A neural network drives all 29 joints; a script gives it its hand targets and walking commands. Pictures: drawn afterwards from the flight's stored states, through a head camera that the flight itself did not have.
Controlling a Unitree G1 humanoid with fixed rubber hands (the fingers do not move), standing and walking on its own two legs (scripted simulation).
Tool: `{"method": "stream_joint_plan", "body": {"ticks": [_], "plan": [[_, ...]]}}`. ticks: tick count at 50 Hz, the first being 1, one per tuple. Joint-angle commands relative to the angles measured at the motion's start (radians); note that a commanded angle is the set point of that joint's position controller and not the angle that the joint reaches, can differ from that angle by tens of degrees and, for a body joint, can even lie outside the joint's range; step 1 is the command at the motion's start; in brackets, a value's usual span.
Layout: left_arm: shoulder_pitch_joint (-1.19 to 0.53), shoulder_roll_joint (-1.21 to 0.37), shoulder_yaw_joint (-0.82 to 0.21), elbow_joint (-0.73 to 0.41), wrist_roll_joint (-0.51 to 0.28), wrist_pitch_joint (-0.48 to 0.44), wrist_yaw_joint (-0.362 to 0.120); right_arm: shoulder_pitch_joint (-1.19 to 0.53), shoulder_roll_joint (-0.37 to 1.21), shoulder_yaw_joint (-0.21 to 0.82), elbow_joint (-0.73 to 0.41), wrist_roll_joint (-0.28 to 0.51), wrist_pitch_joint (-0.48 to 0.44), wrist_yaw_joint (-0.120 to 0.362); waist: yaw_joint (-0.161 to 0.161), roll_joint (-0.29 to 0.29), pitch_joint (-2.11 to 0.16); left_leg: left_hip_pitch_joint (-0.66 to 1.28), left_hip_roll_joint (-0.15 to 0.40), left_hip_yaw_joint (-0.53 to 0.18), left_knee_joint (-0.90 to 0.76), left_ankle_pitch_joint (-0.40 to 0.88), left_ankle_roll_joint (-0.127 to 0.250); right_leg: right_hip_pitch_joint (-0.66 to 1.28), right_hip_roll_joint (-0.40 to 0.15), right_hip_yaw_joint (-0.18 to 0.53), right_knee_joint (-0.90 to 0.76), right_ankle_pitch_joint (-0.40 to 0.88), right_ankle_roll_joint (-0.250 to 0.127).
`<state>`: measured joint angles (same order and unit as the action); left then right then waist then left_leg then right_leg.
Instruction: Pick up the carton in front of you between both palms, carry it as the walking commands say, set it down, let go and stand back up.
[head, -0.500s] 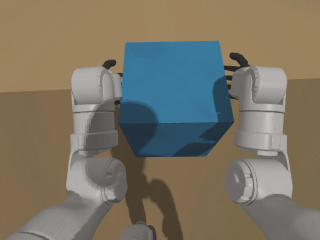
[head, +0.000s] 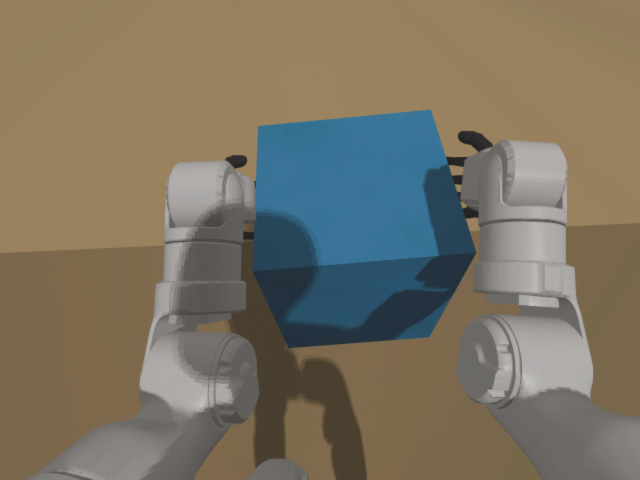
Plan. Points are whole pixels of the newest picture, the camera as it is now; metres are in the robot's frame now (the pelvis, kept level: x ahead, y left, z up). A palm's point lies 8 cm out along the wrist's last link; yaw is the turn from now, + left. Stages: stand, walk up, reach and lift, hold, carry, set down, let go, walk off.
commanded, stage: carry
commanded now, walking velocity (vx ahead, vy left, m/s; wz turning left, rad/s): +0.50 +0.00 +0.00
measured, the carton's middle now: (351, 241) +0.40 +0.01 +0.06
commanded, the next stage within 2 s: none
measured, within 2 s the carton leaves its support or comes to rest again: neither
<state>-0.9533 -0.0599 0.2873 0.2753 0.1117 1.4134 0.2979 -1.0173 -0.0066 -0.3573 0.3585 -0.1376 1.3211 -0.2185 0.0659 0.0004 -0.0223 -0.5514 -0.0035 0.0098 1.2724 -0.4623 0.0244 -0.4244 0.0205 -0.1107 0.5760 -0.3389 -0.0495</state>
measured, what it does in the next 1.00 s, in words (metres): climbs: left foot, then right foot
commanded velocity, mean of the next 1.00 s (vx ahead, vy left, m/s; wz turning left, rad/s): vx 0.50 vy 0.00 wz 0.00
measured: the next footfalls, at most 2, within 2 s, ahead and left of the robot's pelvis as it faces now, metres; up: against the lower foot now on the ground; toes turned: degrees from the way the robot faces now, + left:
left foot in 0.22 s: +0.31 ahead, +0.12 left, +0.03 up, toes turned +5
right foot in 0.60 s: +0.54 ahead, -0.09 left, +0.05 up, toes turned -5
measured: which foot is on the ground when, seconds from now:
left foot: up 0.00-0.20, down 0.22-0.62, up 0.64-0.94, down 0.96-1.00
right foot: down 0.00-0.24, up 0.26-0.58, down 0.60-1.00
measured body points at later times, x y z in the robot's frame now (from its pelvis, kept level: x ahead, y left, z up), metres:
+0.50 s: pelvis +0.29 +0.03 +0.03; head +0.35 +0.03 +0.48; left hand +0.72 +0.14 +0.19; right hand +0.69 -0.15 +0.20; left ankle +0.27 +0.11 -0.70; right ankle +0.38 -0.09 -0.64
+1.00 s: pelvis +0.61 +0.02 +0.05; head +0.64 +0.02 +0.50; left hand +1.00 +0.18 +0.23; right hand +1.03 -0.11 +0.23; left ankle +0.72 +0.11 -0.66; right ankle +0.50 -0.09 -0.66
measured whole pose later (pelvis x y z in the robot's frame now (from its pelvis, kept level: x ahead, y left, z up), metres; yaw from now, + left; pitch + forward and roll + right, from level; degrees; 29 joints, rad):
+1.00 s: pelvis +0.61 +0.02 +0.05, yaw +0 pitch +4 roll +2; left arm -1.04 -0.02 0.33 0.28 0.07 1.41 0.34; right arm -1.03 0.02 -0.34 0.29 -0.16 1.31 -0.21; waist 0.05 -0.05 -0.02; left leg -0.58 -0.02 0.13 0.67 -0.25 0.08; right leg -0.24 -0.07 -0.07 0.72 -0.52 0.00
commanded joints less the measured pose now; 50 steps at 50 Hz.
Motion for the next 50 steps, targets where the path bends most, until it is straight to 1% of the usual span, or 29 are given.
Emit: {"method": "stream_joint_plan", "body": {"ticks": [1, 4, 8, 9, 10, 11, 12, 13, 14, 15, 16, 17, 19, 22, 24, 27, 29, 30, 31, 32, 34, 35, 37, 41, 43, 46, 48, 49, 50], "plan": [[-1.043, -1.096, -0.451, -0.24, -0.551, -0.082, -0.394, -0.736, 1.168, 0.411, -0.067, 0.468, 0.026, 0.32, 0.006, -0.08, -0.566, -0.271, 0.035, -0.027, -0.061, 0.013, 0.011, 0.655, -0.286, 0.417, -0.138, 0.387, -0.176], [-1.051, -1.101, -0.453, -0.236, -0.571, -0.06, -0.398, -0.773, 1.113, 0.436, -0.157, 0.448, 0.023, 0.283, 0.009, -0.106, -0.536, -0.232, 0.043, 0.007, -0.257, -0.012, 0.007, 0.586, -0.293, 0.343, -0.172, 0.345, -0.195], [-0.957, -1.086, -0.43, -0.122, -0.545, -0.034, -0.407, -0.728, 1.067, 0.458, -0.136, 0.412, 0.041, 0.261, 0.013, -0.17, -0.507, -0.003, -0.026, 0.133, -0.546, 0.114, 0.017, 0.48, -0.246, 0.191, -0.152, 0.438, -0.132], [-0.933, -1.086, -0.422, -0.088, -0.538, -0.033, -0.411, -0.721, 1.072, 0.463, -0.112, 0.411, 0.043, 0.264, 0.003, -0.163, -0.514, 0.104, -0.06, 0.173, -0.616, 0.149, 0.03, 0.444, -0.232, 0.151, -0.11, 0.525, -0.112], [-0.92, -1.09, -0.416, -0.057, -0.535, -0.034, -0.415, -0.707, 1.083, 0.465, -0.079, 0.413, 0.043, 0.27, -0.039, -0.138, -0.546, 0.276, -0.097, 0.22, -0.71, 0.229, 0.045, 0.391, -0.205, 0.084, -0.004, 0.653, -0.08], [-0.907, -1.094, -0.408, -0.029, -0.527, -0.037, -0.42, -0.677, 1.087, 0.46, -0.042, 0.419, 0.04, 0.278, -0.094, -0.115, -0.618, 0.524, -0.078, 0.196, -0.728, 0.247, 0.07, 0.289, -0.173, 0.029, 0.144, 0.719, -0.035], [-0.91, -1.091, -0.397, -0.008, -0.515, -0.038, -0.426, -0.651, 1.086, 0.451, -0.017, 0.421, 0.034, 0.286, -0.151, -0.004, -0.702, 0.783, 0.13, -0.119, -0.765, 0.074, 0.146, 0.069, -0.146, 0.022, 0.353, 0.447, 0.022], [-0.919, -1.118, -0.389, 0.01, -0.511, -0.037, -0.432, -0.655, 1.075, 0.442, 0.002, 0.416, 0.02, 0.291, -0.179, 0.272, -0.747, 0.961, 0.338, -0.589, -0.835, 0.216, 0.295, -0.224, 0.014, 0.053, 0.582, -0.068, 0.059], [-0.93, -1.116, -0.381, 0.01, -0.499, -0.044, -0.432, -0.662, 1.095, 0.435, -0.016, 0.427, 0.019, 0.3, -0.166, 0.261, -0.67, 0.975, 0.351, -0.65, -0.851, 0.374, 0.329, -0.392, 0.032, 0.123, 0.77, -0.225, 0.04], [-0.935, -1.113, -0.373, 0.004, -0.491, -0.049, -0.429, -0.691, 1.122, 0.449, -0.048, 0.451, 0.02, 0.309, -0.173, 0.144, -0.599, 0.934, 0.334, -0.547, -0.789, 0.568, 0.317, -0.466, 0.007, 0.139, 0.843, -0.206, 0.024], [-0.933, -1.099, -0.363, -0.007, -0.486, -0.054, -0.422, -0.731, 1.15, 0.465, -0.083, 0.485, 0.02, 0.319, -0.177, 0.041, -0.569, 0.891, 0.316, -0.462, -0.762, 0.653, 0.281, -0.488, -0.018, 0.145, 0.833, -0.174, 0.016], [-0.932, -1.089, -0.353, -0.024, -0.476, -0.06, -0.412, -0.782, 1.173, 0.477, -0.119, 0.519, 0.019, 0.327, -0.161, 0.025, -0.554, 0.847, 0.294, -0.402, -0.774, 0.641, 0.238, -0.476, -0.039, 0.153, 0.774, -0.14, 0.013], [-0.951, -1.063, -0.348, -0.08, -0.46, -0.071, -0.387, -0.854, 1.204, 0.495, -0.163, 0.573, 0.022, 0.339, -0.139, 0.069, -0.568, 0.799, 0.27, -0.341, -0.806, 0.52, 0.199, -0.427, -0.051, 0.145, 0.676, -0.124, 0.015], [-0.992, -1.001, -0.36, -0.174, -0.433, -0.08, -0.346, -0.874, 1.213, 0.494, -0.173, 0.59, 0.039, 0.346, -0.137, 0.102, -0.557, 0.75, 0.264, -0.268, -0.842, 0.452, 0.221, -0.397, -0.045, 0.105, 0.498, -0.152, 0.021], [-0.98, -0.964, -0.371, -0.189, -0.409, -0.075, -0.326, -0.844, 1.211, 0.486, -0.13, 0.577, 0.052, 0.347, -0.134, 0.133, -0.538, 0.662, 0.25, -0.184, -0.861, 0.46, 0.201, -0.288, -0.052, 0.085, 0.321, -0.053, 0.021], [-0.932, -0.949, -0.389, -0.149, -0.391, -0.064, -0.321, -0.767, 1.203, 0.47, -0.034, 0.551, 0.06, 0.355, -0.127, 0.162, -0.508, 0.555, 0.215, -0.065, -0.842, 0.543, 0.15, -0.063, 0.015, -0.032, 0.093, 0.044, 0.008], [-0.881, -0.964, -0.386, -0.089, -0.387, -0.063, -0.334, -0.717, 1.205, 0.455, 0.028, 0.531, 0.057, 0.362, -0.058, 0.115, -0.565, 0.466, 0.174, 0.052, -0.646, 0.791, 0.095, 0.27, 0.078, -0.121, -0.052, 0.14, -0.023], [-0.849, -0.97, -0.377, -0.053, -0.387, -0.066, -0.345, -0.705, 1.202, 0.445, 0.055, 0.52, 0.054, 0.367, -0.01, 0.081, -0.64, 0.354, 0.154, 0.082, -0.5, 0.737, 0.05, 0.511, 0.01, -0.039, -0.046, 0.119, -0.052], [-0.828, -0.962, -0.37, -0.032, -0.379, -0.076, -0.354, -0.715, 1.207, 0.431, 0.064, 0.509, 0.053, 0.374, 0.03, -0.099, -0.739, 0.116, 0.074, 0.081, -0.257, 0.434, -0.014, 0.724, -0.252, 0.427, -0.1, -0.025, -0.158], [-0.832, -0.968, -0.372, -0.026, -0.384, -0.084, -0.359, -0.721, 1.214, 0.42, 0.079, 0.498, 0.051, 0.379, 0.048, -0.319, -0.693, -0.16, -0.07, 0.034, -0.032, -0.072, -0.045, 0.83, -0.354, 0.745, -0.196, 0.206, -0.27], [-0.875, -1.021, -0.386, -0.079, -0.434, -0.085, -0.378, -0.706, 1.209, 0.403, 0.083, 0.484, 0.039, 0.372, 0.04, -0.116, -0.594, -0.321, -0.009, -0.042, 0.151, -0.073, -0.009, 0.798, -0.338, 0.599, -0.087, 0.509, -0.261], [-0.924, -1.042, -0.404, -0.124, -0.471, -0.089, -0.387, -0.704, 1.207, 0.397, 0.064, 0.479, 0.033, 0.365, 0.034, -0.037, -0.57, -0.337, 0.017, -0.051, 0.112, -0.021, -0.002, 0.745, -0.32, 0.523, -0.079, 0.532, -0.224], [-1.006, -1.086, -0.429, -0.193, -0.525, -0.091, -0.395, -0.713, 1.189, 0.387, 0.004, 0.467, 0.025, 0.343, 0.013, -0.053, -0.568, -0.297, 0.042, -0.051, 0.009, 0.024, 0.007, 0.676, -0.286, 0.445, -0.117, 0.417, -0.177], [-1.043, -1.115, -0.446, -0.215, -0.567, -0.072, -0.402, -0.774, 1.132, 0.423, -0.133, 0.455, 0.015, 0.295, 0.004, -0.103, -0.541, -0.236, 0.041, 0.002, -0.224, -0.026, 0.007, 0.574, -0.291, 0.359, -0.17, 0.317, -0.196], [-1.019, -1.104, -0.442, -0.19, -0.566, -0.057, -0.402, -0.781, 1.094, 0.442, -0.17, 0.439, 0.021, 0.274, 0.008, -0.147, -0.525, -0.137, 0.037, 0.031, -0.388, 0.053, 0.007, 0.509, -0.274, 0.281, -0.177, 0.32, -0.171], [-0.945, -1.089, -0.423, -0.102, -0.543, -0.039, -0.407, -0.744, 1.07, 0.461, -0.138, 0.422, 0.036, 0.265, 0.006, -0.169, -0.515, 0.091, -0.044, 0.157, -0.597, 0.133, 0.025, 0.42, -0.241, 0.173, -0.138, 0.403, -0.122], [-0.913, -1.095, -0.412, -0.041, -0.531, -0.038, -0.413, -0.705, 1.082, 0.462, -0.069, 0.426, 0.038, 0.276, -0.08, -0.11, -0.602, 0.465, -0.089, 0.211, -0.729, 0.237, 0.058, 0.302, -0.181, 0.049, 0.096, 0.65, -0.054], [-0.911, -1.088, -0.401, -0.018, -0.519, -0.038, -0.419, -0.669, 1.083, 0.455, -0.035, 0.43, 0.033, 0.283, -0.14, -0.04, -0.68, 0.73, 0.052, 0.007, -0.735, 0.147, 0.115, 0.117, -0.161, 0.022, 0.274, 0.497, 0.003], [-0.921, -1.109, -0.391, 0.002, -0.518, -0.036, -0.427, -0.657, 1.062, 0.444, -0.011, 0.419, 0.02, 0.287, -0.179, 0.232, -0.774, 0.936, 0.3, -0.49, -0.786, 0.165, 0.266, -0.156, -0.035, 0.035, 0.545, 0.154, 0.061]]}}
